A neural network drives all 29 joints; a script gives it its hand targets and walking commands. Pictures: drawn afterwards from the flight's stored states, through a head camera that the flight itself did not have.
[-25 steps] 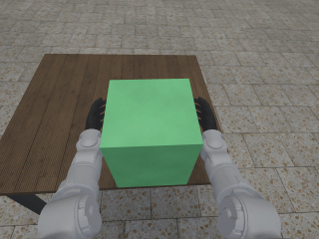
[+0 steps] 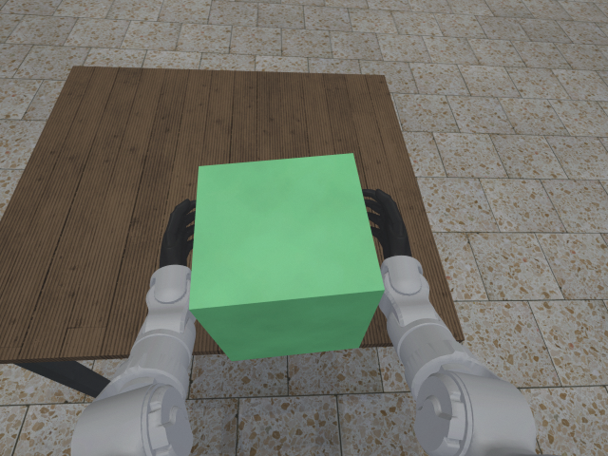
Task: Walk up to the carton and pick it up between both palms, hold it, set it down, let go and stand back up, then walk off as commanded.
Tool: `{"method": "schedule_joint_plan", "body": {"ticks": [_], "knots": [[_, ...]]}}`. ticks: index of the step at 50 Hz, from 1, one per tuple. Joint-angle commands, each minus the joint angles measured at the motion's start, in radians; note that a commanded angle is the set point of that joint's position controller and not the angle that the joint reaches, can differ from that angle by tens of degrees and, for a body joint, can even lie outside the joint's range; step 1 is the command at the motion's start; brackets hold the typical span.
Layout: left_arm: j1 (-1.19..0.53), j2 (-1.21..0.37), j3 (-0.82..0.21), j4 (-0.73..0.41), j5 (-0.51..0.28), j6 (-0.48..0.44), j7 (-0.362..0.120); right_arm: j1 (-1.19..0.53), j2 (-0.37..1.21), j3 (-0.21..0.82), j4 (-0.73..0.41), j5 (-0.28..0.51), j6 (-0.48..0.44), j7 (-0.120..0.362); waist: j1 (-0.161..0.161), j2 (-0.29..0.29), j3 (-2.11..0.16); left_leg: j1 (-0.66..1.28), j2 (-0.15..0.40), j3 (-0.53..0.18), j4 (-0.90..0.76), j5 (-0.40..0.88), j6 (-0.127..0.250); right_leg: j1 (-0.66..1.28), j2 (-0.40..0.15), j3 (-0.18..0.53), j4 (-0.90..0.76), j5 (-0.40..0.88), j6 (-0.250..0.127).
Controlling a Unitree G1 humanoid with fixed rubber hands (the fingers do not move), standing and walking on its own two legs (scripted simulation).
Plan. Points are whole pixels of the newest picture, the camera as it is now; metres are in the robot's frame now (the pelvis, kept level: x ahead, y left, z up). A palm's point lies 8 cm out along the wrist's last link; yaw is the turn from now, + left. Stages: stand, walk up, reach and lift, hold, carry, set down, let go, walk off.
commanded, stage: set down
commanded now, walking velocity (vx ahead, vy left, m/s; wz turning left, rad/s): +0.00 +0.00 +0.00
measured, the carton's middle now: (287, 266) +0.39 +0.03 -0.04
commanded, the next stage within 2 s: none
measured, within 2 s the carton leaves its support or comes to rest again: rests again in 0.74 s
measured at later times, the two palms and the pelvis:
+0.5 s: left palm (179, 262) +0.38 +0.18 -0.01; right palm (394, 254) +0.39 -0.12 +0.02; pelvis +0.00 +0.00 +0.00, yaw -1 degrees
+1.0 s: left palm (179, 263) +0.38 +0.18 -0.02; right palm (392, 251) +0.39 -0.12 +0.01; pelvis +0.00 +0.00 +0.00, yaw -1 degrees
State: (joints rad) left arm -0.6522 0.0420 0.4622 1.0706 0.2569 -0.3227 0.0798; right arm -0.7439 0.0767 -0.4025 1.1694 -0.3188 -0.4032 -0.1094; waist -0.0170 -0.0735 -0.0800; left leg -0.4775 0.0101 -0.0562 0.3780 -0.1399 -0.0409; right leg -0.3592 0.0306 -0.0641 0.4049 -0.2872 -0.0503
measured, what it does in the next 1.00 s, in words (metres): stands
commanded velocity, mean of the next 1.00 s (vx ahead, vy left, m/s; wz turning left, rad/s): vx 0.00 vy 0.00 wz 0.00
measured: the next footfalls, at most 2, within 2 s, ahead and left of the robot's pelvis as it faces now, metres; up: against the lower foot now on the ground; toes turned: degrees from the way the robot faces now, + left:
none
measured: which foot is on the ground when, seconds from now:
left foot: down 0.00-1.00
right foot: down 0.00-1.00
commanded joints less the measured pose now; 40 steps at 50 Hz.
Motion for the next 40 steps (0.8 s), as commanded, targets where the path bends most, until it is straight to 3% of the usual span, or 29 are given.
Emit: {"method": "schedule_joint_plan", "body": {"ticks": [1,9,18,23,24,28,40], "knots": [[-0.538,-0.592,-0.241,-0.062,0.13,-0.121,-0.095,-0.487,0.566,0.179,-0.014,-0.123,-0.117,0.153,0.166,0.177,-0.709,0.34,0.047,0.13,0.148,0.661,-0.028,-0.009,-0.021,0.002,0.006,0.608,0.055],[-0.518,-0.602,-0.251,-0.053,0.139,-0.144,-0.085,-0.47,0.556,0.156,0.01,-0.136,-0.136,0.158,0.165,0.187,-0.72,0.375,0.054,0.125,0.176,0.707,-0.038,-0.099,-0.009,-0.008,-0.01,0.53,0.039],[-0.509,-0.553,-0.176,0.025,0.169,-0.152,-0.109,-0.475,0.563,0.153,0.016,-0.145,-0.129,0.161,0.174,0.127,-0.632,0.189,0.036,0.145,0.133,0.496,-0.006,0.03,-0.034,0.017,0.036,0.576,0.063],[-0.512,-0.53,-0.15,0.048,0.171,-0.161,-0.118,-0.48,0.564,0.151,0.007,-0.153,-0.129,0.161,0.162,0.092,-0.606,0.088,0.03,0.149,0.104,0.393,0.008,0.108,-0.047,0.026,0.066,0.624,0.082],[-0.507,-0.528,-0.137,0.055,0.175,-0.161,-0.119,-0.482,0.567,0.154,0.004,-0.155,-0.128,0.163,0.173,0.085,-0.596,0.062,0.028,0.152,0.099,0.378,0.01,0.125,-0.049,0.027,0.073,0.633,0.084],[-0.501,-0.528,-0.131,0.063,0.179,-0.163,-0.124,-0.466,0.56,0.141,0.033,-0.156,-0.13,0.161,0.155,0.086,-0.578,0.042,0.028,0.144,0.092,0.364,0.012,0.136,-0.052,0.028,0.085,0.656,0.089],[-0.458,-0.521,-0.097,0.079,0.196,-0.17,-0.126,-0.426,0.571,0.129,0.042,-0.174,-0.132,0.164,0.148,0.071,-0.539,-0.014,0.023,0.143,0.09,0.331,0.021,0.156,-0.058,0.032,0.103,0.685,0.099]]}}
